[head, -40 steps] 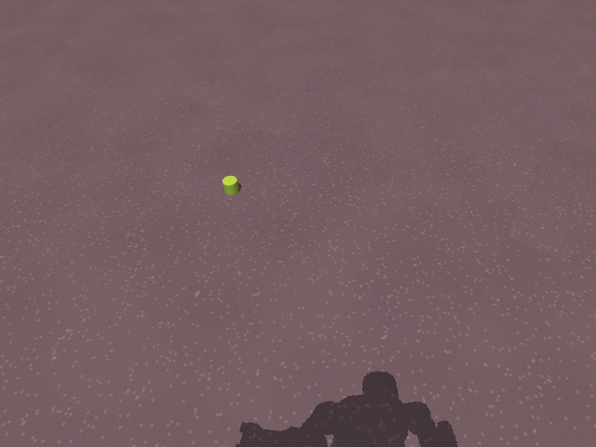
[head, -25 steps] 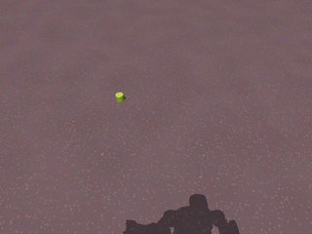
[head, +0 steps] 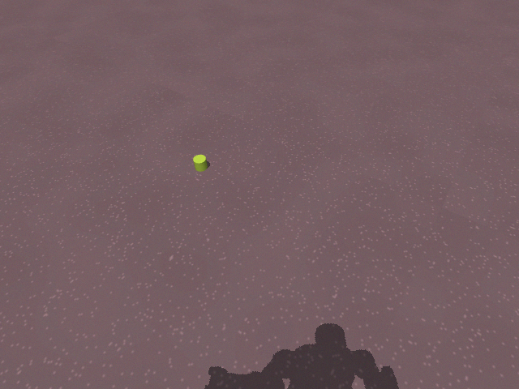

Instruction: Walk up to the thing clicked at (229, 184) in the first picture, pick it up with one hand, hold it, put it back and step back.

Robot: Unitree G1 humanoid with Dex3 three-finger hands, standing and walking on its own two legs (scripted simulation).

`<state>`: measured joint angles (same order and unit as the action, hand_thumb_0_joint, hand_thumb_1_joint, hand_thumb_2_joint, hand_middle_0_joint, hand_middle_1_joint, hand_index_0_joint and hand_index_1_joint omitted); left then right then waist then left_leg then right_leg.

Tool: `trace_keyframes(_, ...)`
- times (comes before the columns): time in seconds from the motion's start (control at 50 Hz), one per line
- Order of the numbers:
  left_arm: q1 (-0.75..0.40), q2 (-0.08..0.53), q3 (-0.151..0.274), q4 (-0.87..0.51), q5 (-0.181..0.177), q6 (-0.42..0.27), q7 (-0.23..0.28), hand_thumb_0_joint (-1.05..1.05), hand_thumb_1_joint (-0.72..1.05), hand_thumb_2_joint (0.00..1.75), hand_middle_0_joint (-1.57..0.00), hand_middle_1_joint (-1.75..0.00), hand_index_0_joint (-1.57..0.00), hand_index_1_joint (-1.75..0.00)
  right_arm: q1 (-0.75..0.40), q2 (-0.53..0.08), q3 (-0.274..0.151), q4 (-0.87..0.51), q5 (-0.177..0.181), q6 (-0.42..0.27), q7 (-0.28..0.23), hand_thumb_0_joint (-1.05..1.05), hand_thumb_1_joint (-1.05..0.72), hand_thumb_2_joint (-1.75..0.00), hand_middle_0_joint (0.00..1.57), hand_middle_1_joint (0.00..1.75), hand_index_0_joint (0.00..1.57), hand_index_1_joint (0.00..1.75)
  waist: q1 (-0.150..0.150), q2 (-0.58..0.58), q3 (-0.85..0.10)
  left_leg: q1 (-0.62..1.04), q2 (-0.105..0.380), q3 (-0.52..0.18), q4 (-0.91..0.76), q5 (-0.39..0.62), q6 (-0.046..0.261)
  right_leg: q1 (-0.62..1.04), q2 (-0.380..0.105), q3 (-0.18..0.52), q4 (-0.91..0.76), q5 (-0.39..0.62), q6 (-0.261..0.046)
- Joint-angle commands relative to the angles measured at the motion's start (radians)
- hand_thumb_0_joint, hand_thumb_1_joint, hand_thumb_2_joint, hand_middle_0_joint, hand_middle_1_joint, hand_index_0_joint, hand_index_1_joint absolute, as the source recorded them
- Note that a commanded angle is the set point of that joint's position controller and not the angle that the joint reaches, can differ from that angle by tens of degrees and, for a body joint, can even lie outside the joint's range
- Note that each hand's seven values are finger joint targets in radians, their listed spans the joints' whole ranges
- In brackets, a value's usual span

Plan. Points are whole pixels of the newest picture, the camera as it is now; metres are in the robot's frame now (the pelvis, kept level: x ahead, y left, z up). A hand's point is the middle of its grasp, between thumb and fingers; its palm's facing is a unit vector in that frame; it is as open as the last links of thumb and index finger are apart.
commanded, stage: stand
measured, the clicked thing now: (200, 163) +1.35 +0.38 -0.75
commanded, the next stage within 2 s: walk up in 0.32 s
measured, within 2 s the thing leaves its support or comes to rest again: neither
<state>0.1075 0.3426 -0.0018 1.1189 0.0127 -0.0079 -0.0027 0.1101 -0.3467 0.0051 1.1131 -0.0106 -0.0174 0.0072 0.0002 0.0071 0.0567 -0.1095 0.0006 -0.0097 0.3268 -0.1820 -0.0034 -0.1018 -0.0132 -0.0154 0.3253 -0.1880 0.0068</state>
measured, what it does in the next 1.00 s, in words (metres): steps on the spot, turning left: left foot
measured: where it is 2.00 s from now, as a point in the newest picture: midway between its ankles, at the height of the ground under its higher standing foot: outside the picture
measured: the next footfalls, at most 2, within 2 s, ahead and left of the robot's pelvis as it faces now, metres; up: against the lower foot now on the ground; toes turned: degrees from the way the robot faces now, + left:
left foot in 0.82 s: +0.01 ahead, +0.13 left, +0.00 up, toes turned +26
right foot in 1.18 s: +0.10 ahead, -0.15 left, +0.00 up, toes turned +35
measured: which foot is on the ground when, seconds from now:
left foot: down 0.00-0.50, up 0.52-0.80, down 0.82-1.00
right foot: down 0.00-0.84, up 0.86-1.00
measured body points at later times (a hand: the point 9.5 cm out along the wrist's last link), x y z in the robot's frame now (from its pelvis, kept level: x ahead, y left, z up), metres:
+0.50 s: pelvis -0.01 -0.02 -0.01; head +0.04 -0.01 +0.43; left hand +0.08 +0.31 -0.13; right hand +0.08 -0.32 -0.14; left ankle +0.00 +0.12 -0.75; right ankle -0.01 -0.12 -0.75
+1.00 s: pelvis -0.02 -0.02 -0.03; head +0.01 +0.03 +0.42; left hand -0.08 +0.30 -0.16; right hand +0.22 -0.26 -0.11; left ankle -0.03 +0.11 -0.75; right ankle +0.04 -0.15 -0.69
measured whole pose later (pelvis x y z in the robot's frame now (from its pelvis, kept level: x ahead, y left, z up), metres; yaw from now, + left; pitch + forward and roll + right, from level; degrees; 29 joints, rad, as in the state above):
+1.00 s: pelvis -0.02 -0.02 -0.03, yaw +30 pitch -2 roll +0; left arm 0.19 0.42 0.07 0.78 0.01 0.08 -0.05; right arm 0.28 -0.39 -0.05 0.74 -0.03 -0.01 -0.02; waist 0.01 -0.08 0.14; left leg -0.37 -0.03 -0.05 0.67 -0.27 0.02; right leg -0.44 -0.07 -0.01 1.08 -0.51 -0.02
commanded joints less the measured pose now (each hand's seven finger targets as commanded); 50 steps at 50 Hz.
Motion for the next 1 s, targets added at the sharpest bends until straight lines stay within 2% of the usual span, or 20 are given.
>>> trace_keyframes(0.0,-0.031,0.209,0.040,-0.056,0.000,-0.024,0.012,0.00,0.90,0.90,-0.20,-0.30,-0.20,-0.30,-0.045,-0.213,-0.040,-0.056,0.003,-0.015,-0.019,0.00,-0.90,-0.90,0.20,0.30,0.20,0.30,0.005,-0.006,-0.082,0.011,0.126,-0.096,-0.041,0.147,0.031,0.012,-0.117,0.093,-0.051,0.143,-0.030)
trace_keyframes(0.28,-0.028,0.216,0.041,-0.058,-0.001,-0.026,0.014,0.00,0.90,0.90,-0.20,-0.30,-0.20,-0.30,-0.039,-0.212,-0.039,-0.057,0.003,-0.015,-0.017,0.00,-0.90,-0.90,0.20,0.30,0.20,0.30,0.002,-0.005,-0.091,0.019,0.129,-0.097,-0.041,0.164,0.030,0.019,-0.121,0.093,-0.052,0.152,-0.030)
trace_keyframes(0.3,-0.127,0.292,0.107,-0.144,-0.005,-0.006,0.000,0.00,0.90,0.90,-0.20,-0.30,-0.20,-0.30,0.038,-0.273,-0.082,-0.121,0.012,-0.006,-0.015,0.00,-0.90,-0.90,0.20,0.30,0.20,0.30,0.005,-0.062,0.001,-0.211,0.098,-0.196,0.022,0.333,0.065,0.084,-0.068,-0.018,0.097,0.041,-0.036)
trace_keyframes(0.32,-0.111,0.273,0.110,-0.166,-0.003,0.007,0.001,0.00,0.90,0.90,-0.20,-0.30,-0.20,-0.30,0.059,-0.280,-0.089,-0.132,0.013,-0.005,-0.018,0.00,-0.90,-0.90,0.20,0.30,0.20,0.30,0.006,-0.023,-0.002,-0.233,0.120,-0.223,0.020,0.342,0.077,0.072,-0.061,-0.005,0.127,-0.042,-0.052)
trace_keyframes(0.42,-0.039,0.215,0.117,-0.234,0.003,0.026,-0.018,0.00,0.90,0.90,-0.20,-0.30,-0.20,-0.30,0.058,-0.322,-0.139,-0.226,-0.017,0.001,-0.024,0.00,-0.90,-0.90,0.20,0.30,0.20,0.30,0.031,0.128,-0.088,-0.212,0.180,-0.441,0.013,0.191,0.159,-0.029,-0.024,0.054,0.220,-0.253,-0.076)
trace_keyframes(0.46,0.027,0.248,0.130,-0.248,0.010,0.020,-0.023,0.00,0.90,0.90,-0.20,-0.30,-0.20,-0.30,0.015,-0.283,-0.135,-0.278,-0.015,0.004,-0.024,0.00,-0.90,-0.90,0.20,0.30,0.20,0.30,0.075,0.031,-0.130,-0.301,0.072,-0.295,0.165,0.123,0.100,0.068,-0.136,0.148,0.080,-0.229,-0.135)
trace_keyframes(0.48,0.057,0.285,0.141,-0.250,0.014,0.018,-0.022,0.00,0.90,0.90,-0.20,-0.30,-0.20,-0.30,-0.001,-0.233,-0.125,-0.302,-0.008,0.005,-0.024,0.00,-0.90,-0.90,0.20,0.30,0.20,0.30,0.100,-0.094,-0.152,-0.398,-0.039,-0.120,0.352,0.039,0.041,0.157,-0.271,0.221,-0.011,-0.118,-0.200)
trace_keyframes(0.5,0.053,0.302,0.132,-0.266,0.024,0.019,-0.017,0.00,0.90,0.90,-0.20,-0.30,-0.20,-0.30,-0.008,-0.203,-0.114,-0.306,-0.032,0.007,-0.029,0.00,-0.90,-0.90,0.20,0.30,0.20,0.30,0.100,-0.187,-0.139,-0.469,-0.073,-0.020,0.507,-0.266,0.032,0.148,-0.426,0.291,-0.029,0.140,-0.234)
trace_keyframes(0.54,-0.056,0.281,0.130,-0.344,0.026,0.022,-0.021,0.00,0.90,0.90,-0.20,-0.30,-0.20,-0.30,0.121,-0.231,-0.126,-0.316,-0.040,0.012,-0.032,0.00,-0.90,-0.90,0.20,0.30,0.20,0.30,0.026,-0.163,-0.130,-0.430,0.022,-0.030,0.672,-0.325,0.012,0.048,-0.510,0.256,0.030,0.365,-0.295)
trace_keyframes(0.6,-0.037,0.226,0.108,-0.355,0.031,0.018,-0.014,0.00,0.90,0.90,-0.20,-0.30,-0.20,-0.30,0.163,-0.215,-0.126,-0.321,-0.026,0.015,-0.003,0.00,-0.90,-0.90,0.20,0.30,0.20,0.30,0.006,-0.168,-0.086,-0.420,0.015,-0.009,0.656,-0.237,0.028,0.057,-0.284,0.014,0.136,0.485,-0.195)
trace_keyframes(0.64,-0.007,0.264,0.122,-0.386,0.037,0.015,-0.014,0.00,0.90,0.90,-0.20,-0.30,-0.20,-0.30,0.147,-0.218,-0.122,-0.367,-0.013,0.025,0.009,0.00,-0.90,-0.90,0.20,0.30,0.20,0.30,0.034,-0.195,-0.077,-0.456,0.022,0.022,0.597,-0.169,0.008,0.133,-0.261,-0.023,0.157,0.493,-0.158)
trace_keyframes(0.72,0.013,0.296,0.139,-0.428,0.031,0.028,-0.027,0.00,0.90,0.90,-0.20,-0.30,-0.20,-0.30,0.202,-0.217,-0.134,-0.379,-0.011,0.017,0.006,0.00,-0.90,-0.90,0.20,0.30,0.20,0.30,0.030,-0.215,-0.075,-0.297,0.016,0.087,0.426,-0.200,0.015,0.022,-0.315,-0.068,0.184,0.307,-0.175)
trace_keyframes(0.78,0.007,0.278,0.135,-0.450,0.015,0.044,-0.034,0.00,0.90,0.90,-0.20,-0.30,-0.20,-0.30,0.337,-0.258,-0.161,-0.351,-0.016,-0.001,-0.011,0.00,-0.90,-0.90,0.20,0.30,0.20,0.30,-0.048,-0.085,-0.092,0.020,-0.044,0.097,0.212,-0.021,0.041,-0.228,-0.256,-0.135,0.453,0.123,-0.109)
trace_keyframes(0.8,0.039,0.216,0.120,-0.460,0.003,0.046,-0.036,0.00,0.90,0.90,-0.20,-0.30,-0.20,-0.30,0.369,-0.336,-0.182,-0.361,-0.027,-0.013,-0.025,0.00,-0.90,-0.90,0.20,0.30,0.20,0.30,-0.079,0.166,-0.110,0.100,0.084,-0.143,0.081,0.076,0.111,-0.355,-0.138,-0.181,0.727,-0.073,-0.039)
trace_keyframes(0.82,0.050,0.171,0.108,-0.483,0.005,0.057,-0.039,0.00,0.90,0.90,-0.20,-0.30,-0.20,-0.30,0.317,-0.430,-0.195,-0.401,-0.040,-0.017,-0.040,0.00,-0.90,-0.90,0.20,0.30,0.20,0.30,-0.032,0.293,-0.113,0.105,0.319,-0.581,0.056,0.272,0.234,-0.545,0.002,-0.102,0.851,-0.465,0.011)
trace_keyframes(0.84,0.046,0.245,0.127,-0.477,0.011,0.066,-0.033,0.00,0.90,0.90,-0.20,-0.30,-0.20,-0.30,0.301,-0.426,-0.192,-0.417,-0.020,-0.020,-0.048,0.00,-0.90,-0.90,0.20,0.30,0.20,0.30,-0.034,0.139,-0.118,0.004,0.374,-0.646,0.028,0.175,0.310,-0.465,-0.055,0.050,0.866,-0.483,-0.003)
trace_keyframes(0.86,0.042,0.268,0.124,-0.475,0.004,0.063,-0.028,0.00,0.90,0.90,-0.20,-0.30,-0.20,-0.30,0.224,-0.441,-0.191,-0.433,-0.011,-0.024,-0.054,0.00,-0.90,-0.90,0.20,0.30,0.20,0.30,-0.013,0.183,-0.067,-0.111,0.384,-0.671,0.001,0.113,0.333,-0.432,-0.079,0.095,0.887,-0.458,-0.007)
trace_keyframes(0.88,0.059,0.276,0.126,-0.454,0.003,0.059,-0.028,0.00,0.90,0.90,-0.20,-0.30,-0.20,-0.30,0.181,-0.380,-0.173,-0.443,-0.007,-0.023,-0.058,0.00,-0.90,-0.90,0.20,0.30,0.20,0.30,-0.002,0.110,-0.051,-0.132,0.300,-0.484,0.038,0.083,0.285,-0.423,-0.095,0.092,0.854,-0.398,-0.014)
trace_keyframes(0.92,0.137,0.257,0.133,-0.405,-0.008,0.060,-0.034,0.00,0.90,0.90,-0.20,-0.30,-0.20,-0.30,0.126,-0.326,-0.149,-0.467,-0.010,-0.021,-0.061,0.00,-0.90,-0.90,0.20,0.30,0.20,0.30,0.028,0.147,-0.043,-0.201,0.197,-0.310,0.088,0.010,0.215,-0.377,-0.087,0.066,0.788,-0.299,-0.026)
trace_keyframes(0.98,0.136,0.237,0.136,-0.399,-0.004,0.056,-0.035,0.00,0.90,0.90,-0.20,-0.30,-0.20,-0.30,0.160,-0.322,-0.145,-0.472,-0.019,-0.019,-0.047,0.00,-0.90,-0.90,0.20,0.30,0.20,0.30,0.010,0.159,-0.057,-0.270,0.149,-0.318,0.094,-0.035,0.200,-0.299,-0.043,0.023,0.693,-0.305,-0.020)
